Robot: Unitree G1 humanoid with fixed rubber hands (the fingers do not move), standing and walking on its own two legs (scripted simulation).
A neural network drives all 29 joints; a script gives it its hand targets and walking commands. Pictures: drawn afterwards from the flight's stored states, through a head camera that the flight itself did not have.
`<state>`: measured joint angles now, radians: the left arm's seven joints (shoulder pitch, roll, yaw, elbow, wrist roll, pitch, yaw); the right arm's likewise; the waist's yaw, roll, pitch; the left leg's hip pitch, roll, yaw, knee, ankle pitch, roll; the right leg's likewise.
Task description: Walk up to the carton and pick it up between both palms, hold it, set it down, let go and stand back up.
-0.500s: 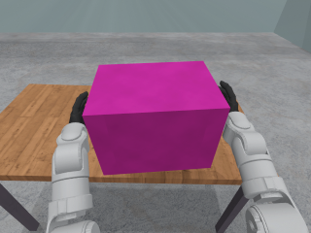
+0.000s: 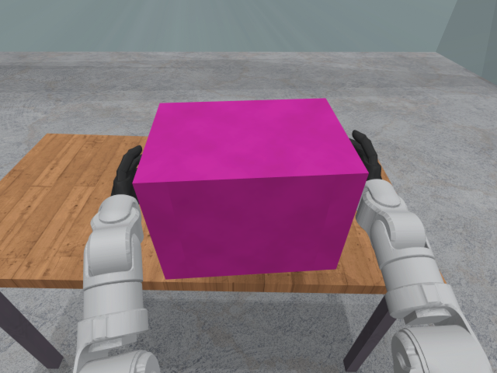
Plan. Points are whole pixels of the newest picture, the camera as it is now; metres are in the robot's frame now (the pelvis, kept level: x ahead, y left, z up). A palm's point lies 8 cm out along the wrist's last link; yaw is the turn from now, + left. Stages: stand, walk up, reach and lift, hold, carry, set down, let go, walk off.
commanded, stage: hold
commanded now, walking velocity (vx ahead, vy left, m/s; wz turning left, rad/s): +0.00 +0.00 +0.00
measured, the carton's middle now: (247, 186) +0.38 +0.00 +0.15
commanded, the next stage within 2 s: set down in 0.02 s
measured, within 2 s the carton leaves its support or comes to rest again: neither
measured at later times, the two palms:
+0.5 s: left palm (130, 206) +0.36 +0.19 +0.13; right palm (351, 198) +0.37 -0.18 +0.13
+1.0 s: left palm (141, 211) +0.38 +0.18 +0.10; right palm (349, 195) +0.39 -0.19 +0.11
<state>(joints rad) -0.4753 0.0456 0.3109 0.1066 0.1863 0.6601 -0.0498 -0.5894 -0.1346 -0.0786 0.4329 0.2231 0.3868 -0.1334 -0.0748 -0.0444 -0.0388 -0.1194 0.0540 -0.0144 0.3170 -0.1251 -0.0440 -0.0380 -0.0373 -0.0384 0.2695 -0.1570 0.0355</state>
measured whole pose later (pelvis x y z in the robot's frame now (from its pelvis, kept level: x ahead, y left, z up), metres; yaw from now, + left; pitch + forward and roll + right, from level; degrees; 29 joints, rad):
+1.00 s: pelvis +0.03 -0.01 +0.00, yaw +1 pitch -2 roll -1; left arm -0.41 0.01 0.29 0.28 0.21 0.32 -0.03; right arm -0.49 -0.11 -0.09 0.58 0.09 0.02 -0.09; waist -0.04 -0.04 0.02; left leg -0.11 0.06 -0.03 0.29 -0.15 -0.06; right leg -0.01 -0.03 -0.06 0.23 -0.18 0.03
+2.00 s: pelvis +0.03 -0.01 +0.00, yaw -1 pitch +11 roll -1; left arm -0.64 0.06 0.32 0.98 0.14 -0.14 0.04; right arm -0.67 -0.09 -0.38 1.01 -0.16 -0.25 0.00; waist 0.01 -0.01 -0.09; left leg -0.35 0.07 0.00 0.28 -0.12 -0.06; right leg -0.28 -0.02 -0.03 0.24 -0.15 0.03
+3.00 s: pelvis +0.00 +0.00 -0.01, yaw -4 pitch +22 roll -1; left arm -0.85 0.12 0.30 1.47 -0.01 -0.57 0.06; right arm -0.85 -0.16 -0.51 1.33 -0.25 -0.52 0.02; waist 0.03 0.02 -0.17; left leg -0.67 0.07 0.04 0.40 -0.11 -0.04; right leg -0.63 -0.02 0.02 0.40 -0.15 0.04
